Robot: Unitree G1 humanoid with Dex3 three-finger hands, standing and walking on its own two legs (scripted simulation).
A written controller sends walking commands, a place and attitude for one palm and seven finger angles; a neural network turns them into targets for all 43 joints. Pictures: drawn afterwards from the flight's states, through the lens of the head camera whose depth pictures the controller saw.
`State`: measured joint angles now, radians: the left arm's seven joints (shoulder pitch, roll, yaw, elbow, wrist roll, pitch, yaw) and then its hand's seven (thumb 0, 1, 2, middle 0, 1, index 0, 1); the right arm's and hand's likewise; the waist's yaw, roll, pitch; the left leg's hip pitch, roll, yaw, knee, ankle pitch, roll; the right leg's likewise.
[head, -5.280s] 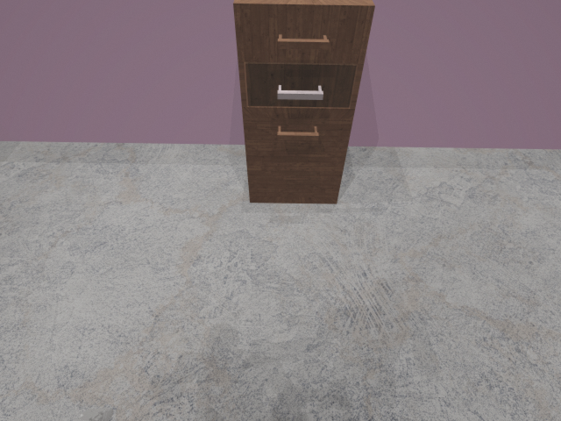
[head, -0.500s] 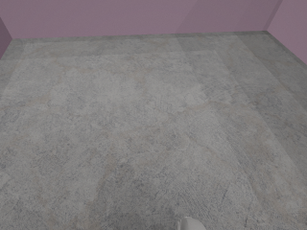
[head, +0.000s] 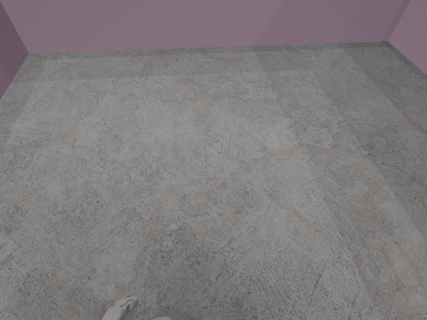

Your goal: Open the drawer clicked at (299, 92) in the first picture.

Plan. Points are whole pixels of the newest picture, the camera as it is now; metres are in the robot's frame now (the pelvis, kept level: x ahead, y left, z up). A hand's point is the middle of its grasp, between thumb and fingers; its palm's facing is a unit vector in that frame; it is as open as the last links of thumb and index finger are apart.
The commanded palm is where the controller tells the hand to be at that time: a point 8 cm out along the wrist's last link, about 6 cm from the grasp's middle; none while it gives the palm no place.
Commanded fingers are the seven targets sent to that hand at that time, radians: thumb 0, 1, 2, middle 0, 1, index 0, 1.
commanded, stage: turn to face it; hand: left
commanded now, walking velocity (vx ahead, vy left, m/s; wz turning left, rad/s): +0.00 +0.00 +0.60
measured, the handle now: out of the picture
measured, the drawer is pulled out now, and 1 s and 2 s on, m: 0.00 0.00 0.00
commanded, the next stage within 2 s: none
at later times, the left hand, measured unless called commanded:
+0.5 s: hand out of the picture +0.03 +0.20 -0.14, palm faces +0.30 -0.90 -0.32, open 7.3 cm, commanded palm none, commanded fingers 0.00 0.90 0.90 -0.20 -0.30 -0.20 -0.30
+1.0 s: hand out of the picture -0.14 +0.16 -0.18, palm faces +0.61 -0.74 -0.27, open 7.3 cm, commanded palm none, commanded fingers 0.00 0.90 0.90 -0.20 -0.30 -0.20 -0.30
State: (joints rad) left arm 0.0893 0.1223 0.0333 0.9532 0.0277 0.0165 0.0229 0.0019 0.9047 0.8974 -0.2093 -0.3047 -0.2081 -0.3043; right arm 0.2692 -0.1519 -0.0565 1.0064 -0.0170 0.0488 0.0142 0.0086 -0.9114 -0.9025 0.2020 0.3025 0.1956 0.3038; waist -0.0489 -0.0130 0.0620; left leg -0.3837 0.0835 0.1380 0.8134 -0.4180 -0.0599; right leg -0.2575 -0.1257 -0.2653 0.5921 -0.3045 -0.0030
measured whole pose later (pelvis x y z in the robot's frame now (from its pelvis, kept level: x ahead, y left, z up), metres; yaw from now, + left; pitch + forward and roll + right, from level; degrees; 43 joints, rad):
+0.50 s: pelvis +0.00 -0.04 +0.00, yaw +17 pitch +1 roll +1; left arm 0.19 0.22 0.06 0.88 0.01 0.03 0.02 0.01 0.91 0.90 -0.20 -0.30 -0.20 -0.30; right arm 0.19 -0.26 -0.08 0.90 -0.02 0.06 0.02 0.01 -0.91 -0.90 0.21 0.30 0.20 0.30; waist -0.02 0.05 0.04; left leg -0.41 -0.05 -0.09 0.60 -0.24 -0.01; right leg -0.29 -0.03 -0.04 0.59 -0.34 0.04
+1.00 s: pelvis -0.02 -0.03 -0.01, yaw +37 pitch +1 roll +1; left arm 0.27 0.26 0.06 0.92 0.02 0.05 0.01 0.00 0.91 0.90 -0.21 -0.30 -0.21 -0.30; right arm 0.09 -0.25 -0.06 0.88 -0.02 0.04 0.04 0.01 -0.91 -0.90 0.20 0.30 0.20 0.30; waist 0.04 -0.04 0.09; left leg -0.29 0.01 0.10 0.62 -0.34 0.01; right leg -0.33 -0.19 -0.24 0.82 -0.49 0.06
